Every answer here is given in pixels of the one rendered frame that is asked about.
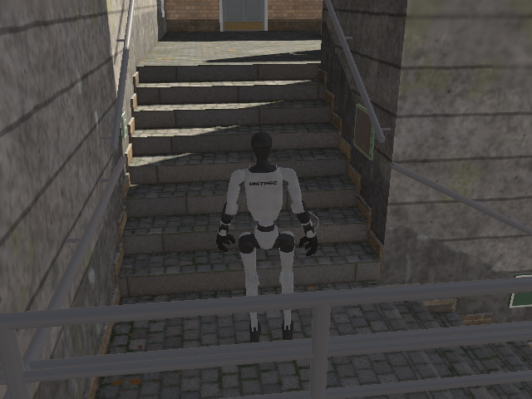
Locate stairs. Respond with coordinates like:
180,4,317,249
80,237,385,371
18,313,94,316
393,300,532,399
118,63,381,298

